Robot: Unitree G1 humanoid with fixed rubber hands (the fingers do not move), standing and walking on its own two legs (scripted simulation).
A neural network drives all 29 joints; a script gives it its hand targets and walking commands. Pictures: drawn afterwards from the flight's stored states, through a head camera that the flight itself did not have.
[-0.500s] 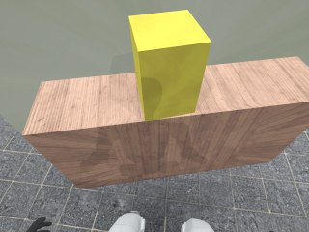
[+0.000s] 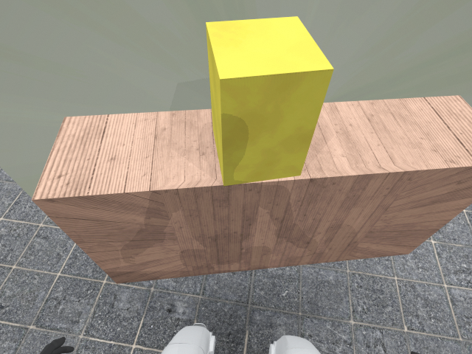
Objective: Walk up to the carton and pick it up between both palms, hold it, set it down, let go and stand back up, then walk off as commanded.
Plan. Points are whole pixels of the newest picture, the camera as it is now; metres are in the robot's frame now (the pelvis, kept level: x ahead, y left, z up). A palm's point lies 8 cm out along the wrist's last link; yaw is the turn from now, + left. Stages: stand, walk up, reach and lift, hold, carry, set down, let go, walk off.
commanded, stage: walk up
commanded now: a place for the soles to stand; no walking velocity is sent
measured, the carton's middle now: (258, 107) +0.60 -0.04 +0.05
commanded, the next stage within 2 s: none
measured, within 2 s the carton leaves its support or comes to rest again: neither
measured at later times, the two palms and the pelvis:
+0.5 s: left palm out of the picture +0.07 +0.33 -0.10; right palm out of the picture +0.08 -0.32 -0.08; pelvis +0.00 +0.00 +0.00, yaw +1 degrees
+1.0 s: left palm out of the picture +0.07 +0.32 -0.10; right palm out of the picture +0.09 -0.31 -0.08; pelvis +0.00 +0.00 +0.00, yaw +2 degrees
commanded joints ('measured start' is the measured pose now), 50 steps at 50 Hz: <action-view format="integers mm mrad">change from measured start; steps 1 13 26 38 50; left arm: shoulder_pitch -98 -122 -97 8 -40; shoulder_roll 179 192 284 260 181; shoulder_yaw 36 29 52 58 35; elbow -90 -99 -71 -41 -45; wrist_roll -4 6 20 29 6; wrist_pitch -2 -23 -36 -35 -20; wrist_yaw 8 5 7 8 2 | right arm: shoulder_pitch -7 56 -20 -163 -124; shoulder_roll -307 -258 -199 -169 -242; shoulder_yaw -99 -104 -81 -55 -70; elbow -18 3 -5 -47 -39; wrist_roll -12 -10 3 6 -7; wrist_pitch -20 -41 -13 2 -11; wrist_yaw -22 -12 -1 0 -6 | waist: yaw -11 -32 -7 77 45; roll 79 54 -82 -57 67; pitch -101 -140 -56 -62 -124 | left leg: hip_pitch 159 237 7 -195 62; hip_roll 293 179 53 20 201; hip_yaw -638 -325 33 -123 -497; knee -366 -292 -65 -88 -335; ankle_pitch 242 312 -85 -4 164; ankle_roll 267 132 38 38 186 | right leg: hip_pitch -88 -62 104 234 89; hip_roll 24 -75 -332 -223 8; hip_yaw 155 60 328 397 166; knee -42 -35 -420 -538 -264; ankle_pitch -122 414 353 -92 71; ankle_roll -23 -35 -197 -145 -34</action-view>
